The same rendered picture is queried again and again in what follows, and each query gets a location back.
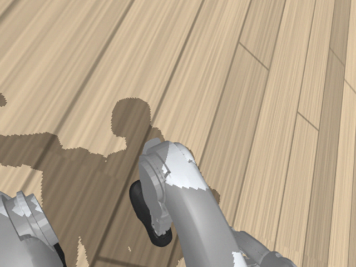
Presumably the right robot foot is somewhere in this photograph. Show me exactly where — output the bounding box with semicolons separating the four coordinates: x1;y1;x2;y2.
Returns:
129;180;172;247

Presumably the left robot foot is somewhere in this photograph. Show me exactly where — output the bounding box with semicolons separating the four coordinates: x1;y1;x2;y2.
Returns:
54;243;67;267

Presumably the right robot arm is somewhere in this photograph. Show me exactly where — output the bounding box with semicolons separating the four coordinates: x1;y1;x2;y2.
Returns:
260;251;297;267

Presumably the right robot hand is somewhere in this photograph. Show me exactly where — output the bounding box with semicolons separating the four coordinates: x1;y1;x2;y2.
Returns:
230;226;271;267

